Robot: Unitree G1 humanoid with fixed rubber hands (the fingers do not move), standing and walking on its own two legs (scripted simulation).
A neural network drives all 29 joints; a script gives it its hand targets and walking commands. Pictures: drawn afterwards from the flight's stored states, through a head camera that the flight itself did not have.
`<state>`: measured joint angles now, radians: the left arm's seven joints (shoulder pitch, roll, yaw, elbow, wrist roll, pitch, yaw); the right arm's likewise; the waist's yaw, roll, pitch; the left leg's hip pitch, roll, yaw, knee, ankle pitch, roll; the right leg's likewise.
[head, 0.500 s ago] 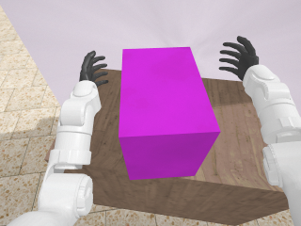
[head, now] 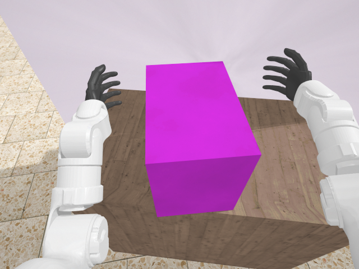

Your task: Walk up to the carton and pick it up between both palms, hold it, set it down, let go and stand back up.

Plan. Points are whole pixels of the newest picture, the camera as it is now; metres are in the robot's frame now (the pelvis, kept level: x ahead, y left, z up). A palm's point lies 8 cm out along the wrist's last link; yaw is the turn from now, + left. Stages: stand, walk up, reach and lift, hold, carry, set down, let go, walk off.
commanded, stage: set down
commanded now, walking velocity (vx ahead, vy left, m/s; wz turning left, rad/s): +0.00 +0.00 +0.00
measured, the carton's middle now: (190, 138) +0.41 +0.01 +0.04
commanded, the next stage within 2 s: none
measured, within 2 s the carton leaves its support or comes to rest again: neither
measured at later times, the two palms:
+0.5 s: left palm (102, 152) +0.29 +0.19 +0.13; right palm (302, 143) +0.35 -0.22 +0.11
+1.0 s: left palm (109, 175) +0.26 +0.17 +0.08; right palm (311, 185) +0.28 -0.24 +0.06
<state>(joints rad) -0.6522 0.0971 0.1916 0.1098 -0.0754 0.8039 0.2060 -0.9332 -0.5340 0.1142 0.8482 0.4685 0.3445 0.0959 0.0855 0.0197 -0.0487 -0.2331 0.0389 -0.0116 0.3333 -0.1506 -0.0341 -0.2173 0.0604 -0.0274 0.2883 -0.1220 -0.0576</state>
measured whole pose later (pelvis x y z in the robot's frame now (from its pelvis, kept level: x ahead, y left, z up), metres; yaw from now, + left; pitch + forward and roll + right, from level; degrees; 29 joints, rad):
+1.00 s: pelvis +0.00 +0.00 +0.00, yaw -2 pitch -3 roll +1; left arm 0.06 -0.01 0.03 -0.23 -0.02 0.51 0.23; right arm -0.06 -0.42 0.02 0.28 0.40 0.08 0.10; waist 0.04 -0.01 0.03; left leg -0.07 0.03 0.02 0.30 -0.17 -0.03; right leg -0.11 0.06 0.02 0.33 -0.16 -0.06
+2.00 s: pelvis +0.01 +0.00 +0.00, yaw -3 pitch -2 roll +1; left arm 0.34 0.05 -0.05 0.14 0.01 -0.01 0.21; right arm 0.30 -0.30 0.04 0.41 0.26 -0.24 0.15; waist 0.04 -0.04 0.04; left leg -0.09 0.03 0.03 0.33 -0.20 -0.03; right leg -0.13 0.06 0.03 0.37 -0.19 -0.05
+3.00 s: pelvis -0.04 +0.04 -0.01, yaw -3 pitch -12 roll +0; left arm 0.02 0.12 -0.01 0.35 0.04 0.25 -0.05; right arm 0.19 -0.19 -0.02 0.60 -0.02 0.04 0.04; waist 0.02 0.01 0.16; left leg -0.03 0.00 0.06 0.44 -0.20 0.02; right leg -0.06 0.00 0.00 0.46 -0.22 -0.01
